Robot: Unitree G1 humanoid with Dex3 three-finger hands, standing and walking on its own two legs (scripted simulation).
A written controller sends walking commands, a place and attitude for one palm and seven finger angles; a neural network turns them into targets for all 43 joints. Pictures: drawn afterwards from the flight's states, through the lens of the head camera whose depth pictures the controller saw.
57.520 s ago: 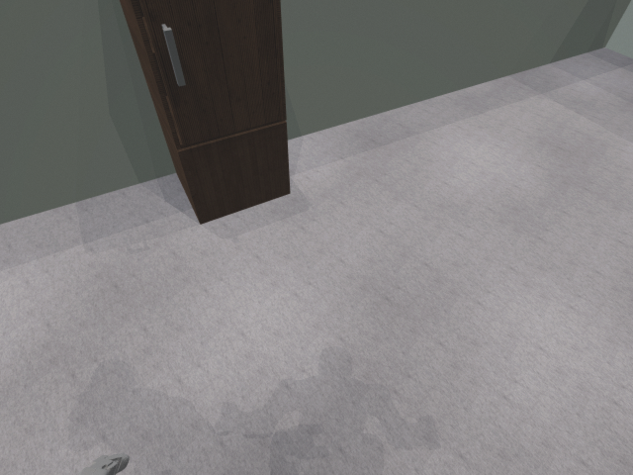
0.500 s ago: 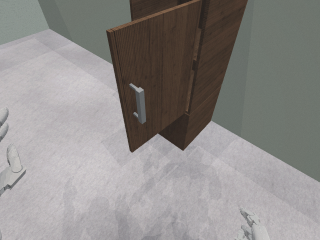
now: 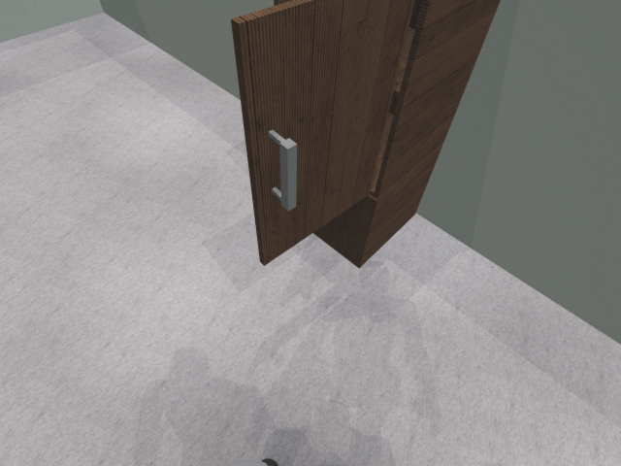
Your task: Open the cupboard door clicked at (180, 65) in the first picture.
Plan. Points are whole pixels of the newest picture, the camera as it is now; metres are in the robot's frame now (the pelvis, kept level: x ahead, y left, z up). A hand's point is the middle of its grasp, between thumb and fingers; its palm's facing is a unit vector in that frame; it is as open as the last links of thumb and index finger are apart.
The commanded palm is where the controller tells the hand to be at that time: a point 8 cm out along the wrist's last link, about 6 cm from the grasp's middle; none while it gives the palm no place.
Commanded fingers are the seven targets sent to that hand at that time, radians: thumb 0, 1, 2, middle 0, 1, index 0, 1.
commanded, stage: let the arm hang, fingers relaxed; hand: left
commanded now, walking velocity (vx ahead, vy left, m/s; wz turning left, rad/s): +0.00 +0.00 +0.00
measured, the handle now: (281, 171) +0.61 +0.10 -0.03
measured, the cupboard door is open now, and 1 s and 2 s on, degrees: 85 85 85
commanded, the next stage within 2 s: look to check the result in 0.60 s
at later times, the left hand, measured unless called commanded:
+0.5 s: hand out of the picture +0.10 +0.21 -0.15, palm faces -0.02 -0.96 -0.29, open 7.4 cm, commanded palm none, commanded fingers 0.00 0.90 0.90 -0.20 -0.30 -0.20 -0.30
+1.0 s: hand out of the picture +0.09 +0.21 -0.16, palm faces -0.04 -0.95 -0.31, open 7.4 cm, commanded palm none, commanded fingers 0.00 0.90 0.90 -0.20 -0.30 -0.20 -0.30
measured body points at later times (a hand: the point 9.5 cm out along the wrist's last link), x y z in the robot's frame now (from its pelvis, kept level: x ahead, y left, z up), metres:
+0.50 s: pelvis +0.02 +0.00 +0.00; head +0.02 -0.01 +0.45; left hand +0.10 +0.26 -0.13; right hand +0.08 -0.27 -0.15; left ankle +0.08 +0.11 -0.74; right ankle -0.02 -0.10 -0.74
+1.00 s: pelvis +0.04 -0.01 +0.01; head +0.06 -0.02 +0.46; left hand +0.09 +0.26 -0.14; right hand +0.08 -0.29 -0.15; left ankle +0.08 +0.11 -0.74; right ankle -0.02 -0.10 -0.74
